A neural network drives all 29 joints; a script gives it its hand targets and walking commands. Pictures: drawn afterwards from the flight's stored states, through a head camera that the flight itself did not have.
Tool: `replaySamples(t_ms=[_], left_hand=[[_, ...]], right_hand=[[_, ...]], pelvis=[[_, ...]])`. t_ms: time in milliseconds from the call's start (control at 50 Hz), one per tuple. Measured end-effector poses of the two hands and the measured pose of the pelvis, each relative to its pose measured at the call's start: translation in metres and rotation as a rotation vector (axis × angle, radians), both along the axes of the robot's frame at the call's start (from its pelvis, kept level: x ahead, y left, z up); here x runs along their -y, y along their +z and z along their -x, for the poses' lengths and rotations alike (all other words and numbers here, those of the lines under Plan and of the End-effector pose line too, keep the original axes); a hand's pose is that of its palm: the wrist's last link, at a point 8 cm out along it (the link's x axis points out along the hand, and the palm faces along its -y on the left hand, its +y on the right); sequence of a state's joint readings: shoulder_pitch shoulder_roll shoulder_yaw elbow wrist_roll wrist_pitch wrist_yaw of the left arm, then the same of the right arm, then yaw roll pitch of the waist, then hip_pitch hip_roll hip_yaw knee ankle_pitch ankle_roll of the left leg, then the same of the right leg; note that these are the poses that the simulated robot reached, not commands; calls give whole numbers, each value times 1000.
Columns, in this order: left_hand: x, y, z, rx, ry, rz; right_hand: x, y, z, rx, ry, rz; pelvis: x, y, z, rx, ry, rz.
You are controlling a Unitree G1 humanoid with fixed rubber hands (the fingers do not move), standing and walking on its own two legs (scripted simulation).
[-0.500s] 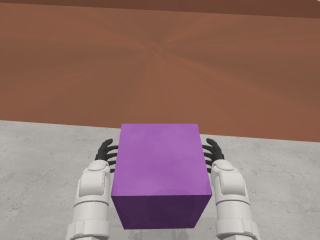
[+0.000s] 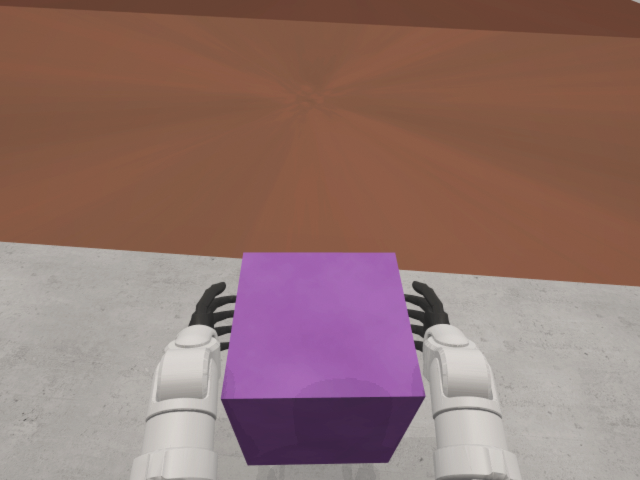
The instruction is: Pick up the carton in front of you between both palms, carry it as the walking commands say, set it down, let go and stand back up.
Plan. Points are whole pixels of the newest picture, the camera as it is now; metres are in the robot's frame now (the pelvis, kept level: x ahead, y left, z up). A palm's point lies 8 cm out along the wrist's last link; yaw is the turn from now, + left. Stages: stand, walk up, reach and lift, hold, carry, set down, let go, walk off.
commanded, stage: hold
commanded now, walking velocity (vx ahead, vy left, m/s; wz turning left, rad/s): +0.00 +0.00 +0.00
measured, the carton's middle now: (319, 362) +0.29 +0.00 -0.02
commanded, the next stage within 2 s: carry in 0.32 s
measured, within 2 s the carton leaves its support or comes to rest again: neither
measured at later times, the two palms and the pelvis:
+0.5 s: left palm (211, 320) +0.30 +0.14 +0.06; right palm (439, 321) +0.30 -0.16 +0.06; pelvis +0.01 -0.01 -0.01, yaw -1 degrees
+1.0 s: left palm (247, 210) +0.51 +0.12 +0.09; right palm (428, 217) +0.49 -0.18 +0.09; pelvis +0.23 -0.02 +0.00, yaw -1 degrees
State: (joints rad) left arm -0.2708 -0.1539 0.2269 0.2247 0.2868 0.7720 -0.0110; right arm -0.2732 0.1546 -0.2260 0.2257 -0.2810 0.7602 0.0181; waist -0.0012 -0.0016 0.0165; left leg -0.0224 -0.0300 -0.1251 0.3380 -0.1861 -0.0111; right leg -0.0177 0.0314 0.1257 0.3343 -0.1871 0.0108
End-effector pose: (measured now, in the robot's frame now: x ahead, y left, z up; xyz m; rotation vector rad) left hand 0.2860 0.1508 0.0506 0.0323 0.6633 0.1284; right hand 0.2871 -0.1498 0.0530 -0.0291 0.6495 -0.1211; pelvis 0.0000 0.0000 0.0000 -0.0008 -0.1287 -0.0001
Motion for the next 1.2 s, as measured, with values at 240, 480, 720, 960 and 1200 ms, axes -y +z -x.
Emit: replaySamples(t_ms=[240,480,720,960,1200], left_hand=[[0,0,1,2,4,5],[6,9,-15,50,10,13],[8,30,-74,4,80,45],[23,34,-193,-52,19,74],[59,12,-339,-88,87,51]], right_hand=[[0,0,1,2,-4,-5],[5,7,-14,50,-18,-20],[7,29,-86,1,-8,-63],[22,33,-180,-51,-100,-66],[58,7,-347,-93,-50,-105]], pelvis=[[0,-1,3,1,0,0],[5,-8,-9,-128,-18,-3],[12,-4,-87,-220,23,-27],[13,0,-207,-238,-23,11],[64,-18,-356,-206,36,8]])
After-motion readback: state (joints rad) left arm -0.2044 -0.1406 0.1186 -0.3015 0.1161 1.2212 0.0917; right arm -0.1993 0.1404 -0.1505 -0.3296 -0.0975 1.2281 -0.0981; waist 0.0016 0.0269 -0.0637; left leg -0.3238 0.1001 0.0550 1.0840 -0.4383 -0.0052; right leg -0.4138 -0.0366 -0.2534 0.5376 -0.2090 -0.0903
